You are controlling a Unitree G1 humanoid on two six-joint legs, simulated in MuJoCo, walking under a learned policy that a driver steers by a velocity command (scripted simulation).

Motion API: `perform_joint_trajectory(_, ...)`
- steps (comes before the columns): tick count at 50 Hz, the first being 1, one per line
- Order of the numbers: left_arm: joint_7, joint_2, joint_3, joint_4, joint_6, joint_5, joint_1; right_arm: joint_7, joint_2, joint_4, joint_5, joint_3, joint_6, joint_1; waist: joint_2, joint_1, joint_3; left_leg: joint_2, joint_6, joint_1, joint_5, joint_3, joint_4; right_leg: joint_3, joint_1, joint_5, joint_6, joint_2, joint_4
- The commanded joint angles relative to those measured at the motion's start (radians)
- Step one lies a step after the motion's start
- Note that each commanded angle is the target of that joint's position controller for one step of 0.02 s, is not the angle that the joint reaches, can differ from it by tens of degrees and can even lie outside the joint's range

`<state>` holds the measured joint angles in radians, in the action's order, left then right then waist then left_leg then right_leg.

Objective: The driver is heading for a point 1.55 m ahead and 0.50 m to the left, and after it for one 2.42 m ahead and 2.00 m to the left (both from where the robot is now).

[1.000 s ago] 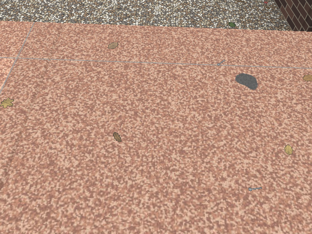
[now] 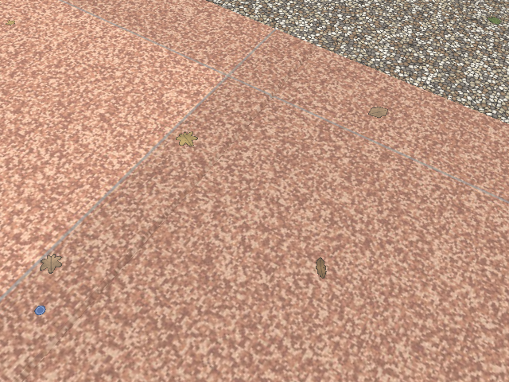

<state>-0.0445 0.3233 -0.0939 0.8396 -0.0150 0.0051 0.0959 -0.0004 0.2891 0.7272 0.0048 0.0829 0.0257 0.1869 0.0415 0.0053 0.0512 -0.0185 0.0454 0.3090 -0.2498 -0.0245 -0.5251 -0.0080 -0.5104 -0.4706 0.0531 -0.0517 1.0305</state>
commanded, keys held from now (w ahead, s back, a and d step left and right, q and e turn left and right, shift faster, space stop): q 0.86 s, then no key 0.12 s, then w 0.02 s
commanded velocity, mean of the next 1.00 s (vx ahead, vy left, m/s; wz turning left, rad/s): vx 0.00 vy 0.00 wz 0.58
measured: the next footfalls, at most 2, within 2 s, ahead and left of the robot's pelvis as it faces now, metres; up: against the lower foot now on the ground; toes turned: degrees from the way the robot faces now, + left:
right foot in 0.42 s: +0.09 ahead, -0.12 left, +0.00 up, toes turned +20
left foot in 0.84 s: -0.02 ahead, +0.13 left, +0.00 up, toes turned +31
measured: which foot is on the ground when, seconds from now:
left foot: down 0.00-0.40, up 0.42-0.82, down 0.84-1.00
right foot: up 0.00-0.40, down 0.42-0.84, up 0.86-1.00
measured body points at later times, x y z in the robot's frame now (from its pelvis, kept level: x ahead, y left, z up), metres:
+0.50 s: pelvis +0.02 -0.03 +0.00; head +0.05 -0.03 +0.45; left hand +0.08 +0.29 -0.09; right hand +0.25 -0.26 -0.10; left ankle -0.02 +0.09 -0.69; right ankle +0.05 -0.14 -0.74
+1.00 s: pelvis -0.01 +0.03 +0.00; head +0.01 +0.08 +0.45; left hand -0.05 +0.36 -0.12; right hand +0.28 -0.12 -0.07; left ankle -0.05 +0.11 -0.74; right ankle +0.06 -0.11 -0.65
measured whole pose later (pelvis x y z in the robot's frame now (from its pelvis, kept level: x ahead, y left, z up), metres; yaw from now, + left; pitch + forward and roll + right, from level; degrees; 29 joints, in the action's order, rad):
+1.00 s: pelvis -0.01 +0.03 +0.00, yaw +34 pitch +2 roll -2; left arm -0.02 0.35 -0.09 0.74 -0.02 0.00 0.13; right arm -0.01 0.30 0.60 0.00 0.06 0.02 0.18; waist 0.05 0.00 0.06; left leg -0.03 0.05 0.28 -0.23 -0.04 -0.48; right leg 0.00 -0.52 -0.42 0.06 -0.04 1.12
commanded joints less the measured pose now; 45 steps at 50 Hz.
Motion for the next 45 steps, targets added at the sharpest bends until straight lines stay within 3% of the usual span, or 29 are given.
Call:
perform_joint_trajectory(1, -0.015, 0.105, -0.030, -0.067, 0.011, 0.006, -0.018, -0.019, 0.162, -0.079, -0.013, 0.036, -0.027, -0.044, -0.186, 0.009, -0.125, 0.231, 0.168, -0.169, 0.357, -0.286, 0.203, 0.071, -0.140, 0.083, 0.001, 0.008, 0.119)
perform_joint_trajectory(3, -0.010, 0.089, -0.029, -0.071, 0.017, -0.001, -0.002, -0.027, 0.156, -0.080, -0.009, 0.032, -0.026, -0.023, -0.175, 0.009, -0.148, 0.215, 0.174, -0.186, 0.367, -0.283, 0.199, 0.074, -0.123, 0.130, 0.007, 0.028, 0.097)
perform_joint_trajectory(8, -0.003, 0.067, -0.018, -0.100, 0.025, -0.004, -0.046, -0.039, 0.183, -0.085, -0.015, 0.038, -0.020, 0.002, -0.183, -0.016, -0.129, 0.202, 0.176, -0.217, 0.260, -0.351, 0.191, 0.099, -0.108, 0.155, 0.029, 0.049, -0.131)
perform_joint_trajectory(11, 0.007, 0.068, -0.014, -0.110, 0.031, -0.007, -0.054, -0.037, 0.196, -0.096, -0.012, 0.042, -0.014, -0.006, -0.192, -0.024, -0.118, 0.192, 0.183, -0.170, 0.214, -0.398, 0.185, 0.106, -0.035, 0.137, 0.032, 0.066, -0.230)
perform_joint_trajectory(15, 0.022, 0.077, -0.014, -0.119, 0.048, -0.014, -0.039, -0.030, 0.200, -0.113, -0.015, 0.043, -0.003, -0.024, -0.196, -0.025, -0.133, 0.182, 0.187, -0.159, 0.298, -0.475, 0.150, 0.112, 0.060, 0.103, 0.019, 0.090, -0.335)
perform_joint_trajectory(17, 0.031, 0.081, -0.014, -0.121, 0.056, -0.017, -0.015, -0.029, 0.199, -0.122, -0.020, 0.042, 0.004, -0.039, -0.201, -0.015, -0.145, 0.170, 0.176, -0.171, 0.361, -0.510, 0.123, 0.110, 0.116, 0.113, 0.007, 0.098, -0.423)
perform_joint_trajectory(19, 0.039, 0.083, -0.019, -0.106, 0.063, -0.017, 0.047, -0.035, 0.191, -0.135, -0.033, 0.038, 0.013, -0.071, -0.191, 0.030, -0.151, 0.123, 0.130, -0.140, 0.349, -0.502, 0.077, 0.086, 0.249, 0.269, -0.015, 0.093, -0.637)
perform_joint_trajectory(20, 0.038, 0.116, -0.029, -0.100, 0.062, -0.009, 0.076, -0.038, 0.166, -0.141, -0.034, 0.031, 0.015, -0.058, -0.153, 0.029, -0.165, 0.079, 0.082, -0.065, 0.222, -0.467, 0.024, 0.126, 0.366, 0.381, -0.043, 0.015, -0.695)
perform_joint_trajectory(21, 0.031, 0.177, -0.038, -0.113, 0.052, 0.007, 0.072, -0.035, 0.104, -0.137, -0.021, 0.016, 0.015, 0.008, 0.069, -0.018, -0.192, -0.038, 0.022, 0.068, -0.127, -0.313, -0.187, 0.309, 0.484, 0.549, -0.125, -0.197, -0.708)
perform_joint_trajectory(22, 0.033, 0.210, -0.040, -0.116, 0.044, 0.041, 0.070, -0.033, 0.151, -0.164, -0.029, 0.033, 0.004, 0.009, 0.244, -0.028, -0.134, -0.147, -0.029, 0.259, -0.427, -0.161, -0.372, 0.521, 0.439, 0.702, -0.304, -0.348, -0.729)
perform_joint_trajectory(23, 0.030, 0.166, -0.030, -0.139, 0.047, 0.032, 0.031, -0.030, 0.223, -0.150, -0.014, 0.054, -0.003, 0.033, 0.166, -0.032, -0.120, -0.062, -0.069, 0.284, -0.393, -0.160, -0.565, 0.505, 0.405, 0.683, -0.355, -0.386, -0.729)
perform_joint_trajectory(24, 0.023, 0.111, -0.014, -0.155, 0.046, 0.022, -0.018, -0.028, 0.244, -0.125, -0.022, 0.067, 0.002, 0.043, 0.108, -0.043, -0.101, -0.043, -0.086, 0.282, -0.318, -0.150, -0.633, 0.387, 0.384, 0.637, -0.310, -0.312, -0.714)
perform_joint_trajectory(25, 0.020, 0.093, -0.008, -0.165, 0.042, 0.013, -0.046, -0.031, 0.218, -0.101, -0.025, 0.066, 0.015, 0.059, 0.078, -0.050, -0.083, -0.036, -0.105, 0.287, -0.261, -0.136, -0.670, 0.293, 0.380, 0.571, -0.259, -0.241, -0.705)
perform_joint_trajectory(26, 0.016, 0.087, -0.004, -0.166, 0.040, 0.001, -0.049, -0.032, 0.195, -0.101, -0.022, 0.061, 0.025, 0.057, 0.081, -0.039, -0.069, -0.032, -0.121, 0.314, -0.212, -0.126, -0.707, 0.248, 0.387, 0.578, -0.248, -0.218, -0.701)
perform_joint_trajectory(28, 0.008, 0.093, -0.002, -0.162, 0.030, 0.004, -0.018, -0.025, 0.150, -0.125, -0.031, 0.046, 0.029, 0.024, 0.096, -0.016, -0.060, -0.019, -0.141, 0.314, -0.160, -0.071, -0.674, 0.158, 0.389, 0.619, -0.255, -0.183, -0.713)
perform_joint_trajectory(30, 0.001, 0.109, -0.008, -0.157, 0.020, 0.009, 0.029, -0.021, 0.129, -0.160, -0.035, 0.035, 0.025, -0.032, 0.120, 0.023, -0.073, 0.009, -0.155, 0.336, -0.142, -0.041, -0.572, 0.137, 0.464, 0.630, -0.273, -0.199, -0.716)
perform_joint_trajectory(32, 0.001, 0.133, -0.017, -0.157, 0.013, 0.008, 0.044, -0.013, 0.118, -0.182, -0.028, 0.027, 0.023, -0.053, 0.126, 0.038, -0.097, 0.039, -0.158, 0.300, -0.147, -0.021, -0.471, 0.119, 0.497, 0.637, -0.283, -0.224, -0.712)
perform_joint_trajectory(35, 0.015, 0.169, -0.030, -0.167, 0.007, -0.002, 0.022, 0.001, 0.110, -0.199, -0.024, 0.018, 0.024, -0.050, 0.139, 0.037, -0.110, 0.055, -0.139, 0.169, -0.143, 0.035, -0.325, 0.065, 0.445, 0.656, -0.277, -0.241, -0.709)
perform_joint_trajectory(38, 0.028, 0.183, -0.036, -0.163, 0.010, -0.020, 0.025, 0.013, 0.127, -0.207, -0.027, 0.027, 0.031, -0.029, 0.147, 0.027, -0.107, 0.043, -0.103, 0.089, -0.111, 0.072, -0.185, 0.044, 0.434, 0.637, -0.256, -0.261, -0.674)
perform_joint_trajectory(40, 0.031, 0.178, -0.035, -0.160, 0.013, -0.042, 0.007, 0.019, 0.126, -0.192, -0.027, 0.036, 0.035, 0.029, 0.129, -0.019, -0.112, 0.018, -0.052, -0.034, 0.026, 0.102, 0.012, 0.004, 0.396, 0.585, -0.201, -0.250, -0.591)
perform_joint_trajectory(41, 0.035, 0.142, -0.026, -0.140, 0.017, -0.041, 0.053, 0.012, 0.150, -0.177, -0.024, 0.049, 0.035, 0.076, 0.072, -0.031, -0.127, 0.004, -0.017, -0.161, 0.136, 0.076, 0.108, -0.046, 0.323, 0.500, -0.141, -0.215, -0.493)
perform_joint_trajectory(42, 0.040, 0.086, -0.009, -0.144, 0.020, -0.005, 0.089, -0.003, 0.250, -0.182, -0.026, 0.077, 0.030, 0.120, -0.162, -0.025, -0.151, 0.172, 0.051, -0.346, 0.458, -0.176, 0.156, -0.141, 0.114, 0.216, -0.044, -0.119, -0.238)
perform_joint_trajectory(43, 0.035, 0.042, 0.012, -0.209, 0.022, 0.034, 0.031, -0.007, 0.329, -0.217, -0.003, 0.081, 0.015, 0.108, -0.369, -0.017, -0.158, 0.408, 0.263, -0.377, 0.706, -0.509, 0.133, -0.099, -0.149, -0.231, 0.021, 0.024, 0.008)
perform_joint_trajectory(44, 0.026, 0.101, -0.005, -0.215, 0.022, 0.009, -0.032, 0.005, 0.269, -0.210, 0.020, 0.066, -0.010, 0.130, -0.249, -0.088, -0.222, 0.420, 0.334, -0.321, 0.615, -0.493, 0.168, 0.036, -0.150, -0.230, 0.018, 0.020, 0.158)
perform_joint_trajectory(45, 0.024, 0.122, -0.013, -0.209, 0.017, -0.014, -0.032, 0.006, 0.234, -0.198, 0.019, 0.050, -0.026, 0.084, -0.213, -0.056, -0.168, 0.359, 0.278, -0.273, 0.518, -0.385, 0.174, 0.053, -0.150, -0.147, 0.001, -0.004, 0.187)
Velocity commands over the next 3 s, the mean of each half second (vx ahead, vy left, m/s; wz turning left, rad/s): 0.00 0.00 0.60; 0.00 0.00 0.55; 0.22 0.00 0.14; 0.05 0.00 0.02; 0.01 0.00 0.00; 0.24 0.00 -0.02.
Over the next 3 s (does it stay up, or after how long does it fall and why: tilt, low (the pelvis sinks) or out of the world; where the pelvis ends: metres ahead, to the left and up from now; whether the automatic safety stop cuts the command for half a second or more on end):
stays up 0.18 0.19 0.01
